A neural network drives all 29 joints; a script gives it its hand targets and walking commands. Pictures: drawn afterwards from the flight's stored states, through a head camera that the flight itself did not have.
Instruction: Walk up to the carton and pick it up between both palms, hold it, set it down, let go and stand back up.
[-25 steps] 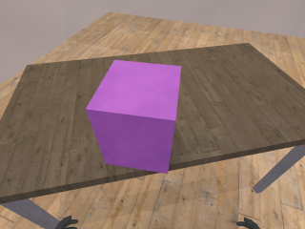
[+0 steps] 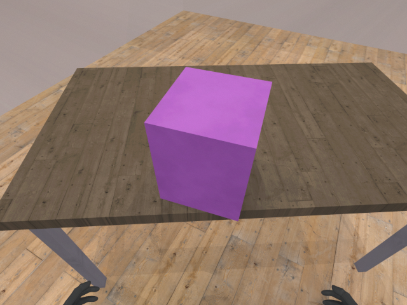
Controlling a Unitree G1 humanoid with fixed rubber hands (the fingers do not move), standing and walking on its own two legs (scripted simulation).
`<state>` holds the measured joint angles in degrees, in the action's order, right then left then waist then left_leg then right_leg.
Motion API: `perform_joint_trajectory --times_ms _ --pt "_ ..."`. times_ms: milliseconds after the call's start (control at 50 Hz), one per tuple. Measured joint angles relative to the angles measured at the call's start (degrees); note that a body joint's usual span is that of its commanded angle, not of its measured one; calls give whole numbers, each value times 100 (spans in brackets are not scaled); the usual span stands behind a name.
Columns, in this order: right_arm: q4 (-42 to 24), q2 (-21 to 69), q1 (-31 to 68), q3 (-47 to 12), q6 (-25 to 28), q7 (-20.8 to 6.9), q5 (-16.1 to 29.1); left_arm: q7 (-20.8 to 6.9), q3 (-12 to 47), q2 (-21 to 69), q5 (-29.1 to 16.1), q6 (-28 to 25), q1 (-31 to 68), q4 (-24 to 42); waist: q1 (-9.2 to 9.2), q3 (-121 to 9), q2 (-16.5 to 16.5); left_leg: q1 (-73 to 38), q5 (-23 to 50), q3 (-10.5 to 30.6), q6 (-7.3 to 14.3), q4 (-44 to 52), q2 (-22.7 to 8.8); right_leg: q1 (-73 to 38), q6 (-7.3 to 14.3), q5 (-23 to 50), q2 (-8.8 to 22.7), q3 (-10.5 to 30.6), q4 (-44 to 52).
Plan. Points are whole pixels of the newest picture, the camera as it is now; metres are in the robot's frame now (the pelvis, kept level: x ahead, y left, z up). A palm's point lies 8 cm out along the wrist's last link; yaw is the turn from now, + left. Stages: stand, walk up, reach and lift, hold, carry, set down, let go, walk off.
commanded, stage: walk up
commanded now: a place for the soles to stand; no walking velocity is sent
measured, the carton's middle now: (212, 144) +0.46 -0.01 +0.06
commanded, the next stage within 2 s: reach and lift in 1.10 s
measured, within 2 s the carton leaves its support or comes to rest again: neither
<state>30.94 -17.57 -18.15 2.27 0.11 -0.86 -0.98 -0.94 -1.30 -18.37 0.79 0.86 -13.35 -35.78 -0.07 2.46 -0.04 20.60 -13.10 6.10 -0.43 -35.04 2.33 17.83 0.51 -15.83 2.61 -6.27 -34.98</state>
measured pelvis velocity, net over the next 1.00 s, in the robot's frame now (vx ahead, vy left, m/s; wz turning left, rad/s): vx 0.01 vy -0.01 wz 0.16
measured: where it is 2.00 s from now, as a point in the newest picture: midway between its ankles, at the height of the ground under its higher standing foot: outside the picture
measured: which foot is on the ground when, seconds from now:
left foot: down 0.00-1.00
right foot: down 0.00-1.00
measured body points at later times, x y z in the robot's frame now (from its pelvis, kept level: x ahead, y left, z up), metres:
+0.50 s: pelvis +0.00 +0.00 -0.01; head +0.01 +0.01 +0.44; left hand +0.10 +0.30 -0.11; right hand +0.16 -0.27 -0.08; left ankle +0.06 +0.12 -0.73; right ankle +0.03 -0.12 -0.73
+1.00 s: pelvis +0.01 -0.01 +0.00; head +0.02 +0.00 +0.45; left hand +0.08 +0.30 -0.10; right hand +0.20 -0.25 -0.08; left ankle +0.06 +0.12 -0.73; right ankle +0.03 -0.11 -0.73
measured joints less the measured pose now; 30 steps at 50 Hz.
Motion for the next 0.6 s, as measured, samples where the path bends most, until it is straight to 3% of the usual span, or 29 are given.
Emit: perform_joint_trajectory --times_ms 400,480,540,600 --pt "-127 -58 28 46 -52 19 -9 33 -36 -111 12 31 -208 -31 80 16 49 147 -57 405 -28 -232 157 -57 42 -179 118 -412 -153" --pt "-143 -70 -10 68 -42 5 -13 39 -26 -149 17 78 -149 -28 61 112 30 151 -190 337 -20 -477 167 -108 32 -347 203 -499 -387" --pt "-135 -54 -18 56 -43 4 15 26 -44 -178 -18 153 -102 -12 69 113 -46 156 -219 325 2 -505 217 -72 7 -438 248 -475 -493" --pt "-113 -28 15 38 -65 52 6 24 -62 -197 -27 175 -79 36 5 101 -83 175 -118 419 22 -360 245 -16 -4 -644 31 -213 -461"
